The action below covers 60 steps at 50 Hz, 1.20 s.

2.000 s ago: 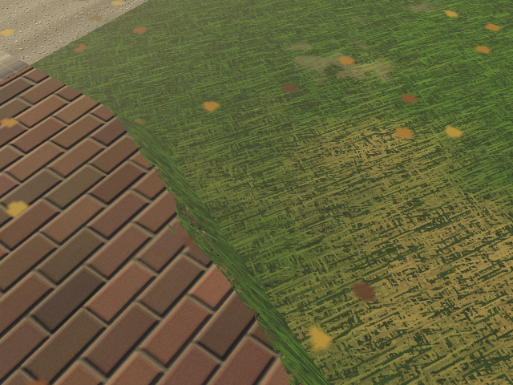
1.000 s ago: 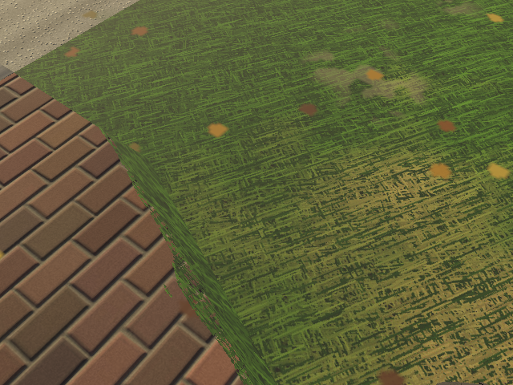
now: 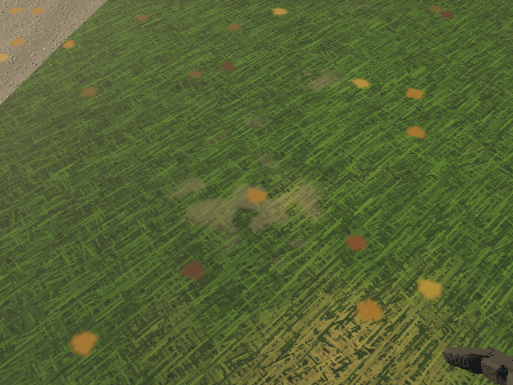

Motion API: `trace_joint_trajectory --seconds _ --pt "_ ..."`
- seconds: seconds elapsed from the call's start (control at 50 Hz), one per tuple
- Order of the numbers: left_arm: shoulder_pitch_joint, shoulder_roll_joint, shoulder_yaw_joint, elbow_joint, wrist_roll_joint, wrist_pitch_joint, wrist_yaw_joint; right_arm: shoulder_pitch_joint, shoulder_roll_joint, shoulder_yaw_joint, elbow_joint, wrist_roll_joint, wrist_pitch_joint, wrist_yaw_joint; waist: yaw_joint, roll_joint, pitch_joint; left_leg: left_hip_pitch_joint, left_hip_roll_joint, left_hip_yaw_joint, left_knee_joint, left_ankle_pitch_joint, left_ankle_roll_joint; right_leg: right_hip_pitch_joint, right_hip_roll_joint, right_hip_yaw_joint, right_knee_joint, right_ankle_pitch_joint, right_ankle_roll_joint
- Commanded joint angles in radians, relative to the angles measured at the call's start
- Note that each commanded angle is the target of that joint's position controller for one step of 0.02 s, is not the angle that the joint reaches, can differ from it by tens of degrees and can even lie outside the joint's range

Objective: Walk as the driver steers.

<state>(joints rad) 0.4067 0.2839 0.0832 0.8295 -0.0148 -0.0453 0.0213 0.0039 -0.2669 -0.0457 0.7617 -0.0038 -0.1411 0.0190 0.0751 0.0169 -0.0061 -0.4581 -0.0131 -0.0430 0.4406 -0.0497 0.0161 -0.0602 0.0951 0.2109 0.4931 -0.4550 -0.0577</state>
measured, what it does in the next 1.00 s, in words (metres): walks ahead: right foot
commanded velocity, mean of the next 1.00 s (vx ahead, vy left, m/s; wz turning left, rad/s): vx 0.50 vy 0.00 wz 0.06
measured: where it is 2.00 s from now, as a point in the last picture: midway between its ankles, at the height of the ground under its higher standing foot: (266, 233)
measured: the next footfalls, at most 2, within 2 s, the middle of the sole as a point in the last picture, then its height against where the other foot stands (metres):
right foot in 0.50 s outside the picture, level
left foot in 1.06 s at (256, 299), level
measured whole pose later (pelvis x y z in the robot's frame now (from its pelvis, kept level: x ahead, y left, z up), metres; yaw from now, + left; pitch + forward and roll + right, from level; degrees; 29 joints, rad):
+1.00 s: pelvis +0.53 -0.03 +0.00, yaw +8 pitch +2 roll -2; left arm 0.34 0.27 0.07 0.87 -0.01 -0.07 0.01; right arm 0.08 -0.25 -0.04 0.75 0.02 -0.04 0.06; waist 0.07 0.03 0.02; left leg -0.62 0.06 0.03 0.63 -0.04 0.06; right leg 0.11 0.02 -0.24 0.23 -0.37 0.01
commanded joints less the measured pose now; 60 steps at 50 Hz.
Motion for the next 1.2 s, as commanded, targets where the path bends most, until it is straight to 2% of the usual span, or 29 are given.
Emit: trace_joint_trajectory --seconds 0.02,0.04,0.06,0.08,0.12,0.26,0.32,0.42,0.46,0.5,0.52,0.54,0.56,0.58,0.6,0.64,0.68,0.76,0.84,0.94,1.0,1.04,1.06,1.08,1.1,1.12,1.14,1.16,1.2 --pt "0.122 -0.015 -0.022 -0.079 -0.01 -0.025 -0.008 0.392 -0.291 -0.092 0.04 -0.02 -0.004 -0.007 -0.132 0.236 -0.349 0.835 0.381 -0.551 -0.021 -0.13 0.278 -0.513 0.004 -0.048 0.609 0.102 0.018" --pt "0.137 0.049 -0.018 -0.063 -0.027 -0.032 -0.006 0.415 -0.219 -0.079 0.058 0.01 0.003 0.004 -0.147 0.264 -0.326 0.849 0.426 -0.758 -0.128 -0.359 0.292 -0.679 -0.027 -0.02 0.754 -0.13 0.023" --pt "0.016 0.129 0.001 -0.075 -0.028 -0.033 -0.005 0.351 -0.146 -0.059 0.039 0.018 0.005 0.004 -0.167 0.134 -0.171 0.715 0.379 -0.629 -0.147 -0.42 0.238 -0.732 -0.072 -0.005 0.803 -0.049 0.019" --pt "-0.072 0.131 0.002 -0.097 -0.016 -0.031 -0.002 0.277 -0.125 -0.048 0.022 0.008 0.012 0.004 -0.151 0.05 -0.085 0.573 0.337 -0.493 -0.162 -0.332 0.205 -0.71 -0.114 -0.049 0.78 0.029 0.019" --pt "-0.126 0.103 0.004 -0.119 0.006 -0.033 -0.007 0.216 -0.088 -0.031 0.023 -0.007 0.018 0.004 -0.102 0.053 -0.001 0.386 0.265 -0.337 -0.212 -0.143 0.191 -0.64 -0.173 -0.079 0.664 0.113 0.018" --pt "-0.239 0.022 -0.025 -0.166 0.011 -0.035 -0.02 0.28 -0.154 -0.045 0.069 0.014 0.023 -0.008 -0.109 0.055 0.012 0.328 0.222 -0.129 -0.303 0.098 0.206 -0.603 -0.207 -0.163 0.318 0.343 0.049" --pt "-0.332 0.016 -0.03 -0.188 0.003 -0.041 -0.03 0.326 -0.163 -0.043 0.09 0.024 0.034 -0.011 -0.142 0.058 0.03 0.326 0.195 -0.061 -0.298 0.101 0.179 -0.541 -0.176 -0.196 0.159 0.476 0.052" --pt "-0.447 0.038 -0.027 -0.24 -0.008 -0.048 -0.052 0.398 -0.181 -0.043 0.129 0.031 0.058 -0.013 -0.159 0.07 0.061 0.444 0.258 -0.081 -0.241 0.121 0.159 -0.529 -0.147 -0.206 0.044 0.423 0.021" --pt "-0.397 0.068 -0.015 -0.235 -0.005 -0.053 -0.056 0.383 -0.2 -0.048 0.132 0.032 0.069 -0.018 -0.111 0.082 0.032 0.476 0.266 -0.071 -0.162 0.273 0.137 -0.428 -0.121 -0.226 0.0 0.372 -0.008" --pt "-0.14 0.147 0.026 -0.162 0.007 -0.051 -0.044 0.364 -0.175 -0.035 0.119 0.026 0.073 -0.022 0.015 0.05 -0.134 0.365 0.184 0.008 0.147 0.425 0.085 -0.031 -0.127 -0.22 -0.019 0.412 -0.069" --pt "0.028 0.231 0.047 -0.137 0.024 -0.043 -0.031 0.377 -0.107 -0.01 0.083 0.001 0.064 -0.024 0.057 -0.109 -0.286 0.094 0.098 0.068 0.498 0.102 0.035 0.291 -0.36 0.076 -0.005 0.41 -0.158" --pt "0.046 0.257 0.047 -0.124 0.019 -0.038 -0.04 0.47 -0.037 0.012 0.083 0.011 0.041 -0.018 0.006 -0.329 -0.374 -0.195 -0.029 0.001 0.742 -0.528 0.008 0.463 -0.509 0.476 -0.135 0.262 -0.278" --pt "0.017 0.163 0.023 -0.128 0.01 -0.037 -0.041 0.408 -0.143 -0.014 0.088 0.037 0.03 -0.011 0.029 -0.206 -0.274 -0.303 0.035 -0.073 0.84 -0.517 0.017 0.392 -0.479 0.426 -0.165 0.161 -0.24" --pt "-0.049 0.13 0.01 -0.136 0.007 -0.04 -0.04 0.334 -0.165 -0.021 0.069 0.05 0.026 -0.007 0.015 -0.155 -0.147 -0.324 0.076 -0.054 0.827 -0.418 0.027 0.253 -0.444 0.267 -0.186 0.216 -0.199" --pt "-0.114 0.11 0.003 -0.141 0.014 -0.041 -0.042 0.298 -0.149 -0.022 0.068 0.042 0.03 -0.012 -0.016 -0.085 -0.09 -0.283 0.113 -0.038 0.781 -0.337 0.022 0.128 -0.4 0.167 -0.22 0.282 -0.175" --pt "-0.18 0.07 -0.005 -0.137 0.025 -0.054 -0.048 0.311 -0.121 -0.027 0.076 0.032 0.056 -0.014 -0.071 -0.103 -0.031 -0.191 0.153 -0.05 0.716 -0.246 0.011 -0.031 -0.349 0.034 -0.296 0.366 -0.156" --pt "-0.186 0.075 0.001 -0.115 0.026 -0.073 -0.049 0.324 -0.083 -0.024 0.078 0.034 0.08 -0.016 -0.093 -0.102 -0.011 -0.167 0.154 -0.058 0.693 -0.197 -0.003 -0.093 -0.343 -0.047 -0.344 0.436 -0.162" --pt "-0.157 0.096 0.011 -0.073 0.034 -0.079 -0.031 0.242 -0.074 -0.029 0.044 0.027 0.089 -0.016 -0.084 -0.07 0.029 -0.259 0.136 -0.095 0.547 -0.012 -0.02 -0.067 -0.335 -0.182 -0.374 0.537 -0.148" --pt "-0.138 0.118 0.014 -0.049 0.026 -0.073 -0.017 0.12 -0.051 -0.017 0.002 0.021 0.081 0.007 -0.041 -0.058 0.065 -0.222 0.118 -0.019 0.325 0.16 -0.01 -0.045 -0.315 -0.301 -0.392 0.544 -0.11" --pt "-0.055 0.145 0.025 0.0 0.008 -0.038 -0.008 -0.017 -0.042 -0.008 -0.086 0.024 0.081 0.037 0.005 -0.048 0.105 -0.293 0.1 0.048 0.2 0.063 0.03 0.147 -0.374 -0.352 -0.32 0.646 -0.095" --pt "-0.078 0.18 0.034 -0.005 0.002 -0.013 0.004 0.013 -0.074 -0.024 -0.117 0.027 0.085 0.052 -0.042 -0.097 0.047 -0.172 0.029 0.132 0.186 -0.09 0.078 0.201 -0.384 -0.395 -0.163 1.048 -0.062" --pt "-0.105 0.198 0.036 -0.015 0.0 0.003 0.016 0.226 -0.146 -0.067 -0.078 0.03 0.089 0.045 -0.167 -0.109 -0.079 0.135 -0.052 0.166 0.137 -0.101 0.134 0.134 -0.348 -0.431 0.142 1.231 -0.023" --pt "-0.105 0.187 0.028 -0.032 0.006 -0.003 0.021 0.393 -0.224 -0.103 -0.041 0.029 0.096 0.026 -0.245 -0.042 -0.171 0.443 0.004 0.029 0.095 -0.06 0.186 -0.081 -0.308 -0.433 0.417 1.002 0.02" --pt "0.0 0.025 -0.023 -0.082 0.043 -0.033 -0.001 0.408 -0.338 -0.123 -0.038 0.034 0.096 0.013 -0.135 0.233 -0.26 0.828 0.279 -0.51 0.06 -0.12 0.374 -0.564 -0.11 -0.377 0.792 0.015 0.089" --pt "-0.08 0.081 -0.021 -0.096 0.009 -0.08 -0.019 0.447 -0.277 -0.101 -0.063 0.025 0.087 0.012 -0.193 0.144 -0.408 0.918 0.362 -0.807 -0.102 -0.226 0.439 -0.699 -0.052 -0.136 0.931 -0.149 0.079" --pt "-0.189 0.131 -0.007 -0.128 -0.031 -0.103 -0.029 0.415 -0.218 -0.086 -0.058 0.015 0.079 0.011 -0.214 0.091 -0.27 0.837 0.325 -0.65 -0.126 -0.179 0.375 -0.786 -0.111 -0.105 0.919 -0.062 0.054" --pt "-0.214 0.121 -0.013 -0.137 -0.025 -0.113 -0.027 0.35 -0.186 -0.077 -0.067 0.021 0.074 0.01 -0.172 0.02 -0.17 0.683 0.28 -0.52 -0.127 -0.112 0.334 -0.764 -0.156 -0.114 0.828 0.027 0.04" --pt "-0.219 0.124 -0.007 -0.127 0.002 -0.111 -0.019 0.275 -0.152 -0.066 -0.084 0.022 0.074 0.009 -0.126 -0.02 -0.095 0.523 0.241 -0.424 -0.141 -0.012 0.307 -0.7 -0.188 -0.124 0.736 0.071 0.047" --pt "-0.186 0.133 0.006 -0.125 0.022 -0.085 -0.017 0.211 -0.126 -0.055 -0.116 0.006 0.075 0.003 -0.064 0.003 -0.055 0.343 0.197 -0.344 -0.189 0.105 0.298 -0.574 -0.213 -0.123 0.651 0.115 0.066"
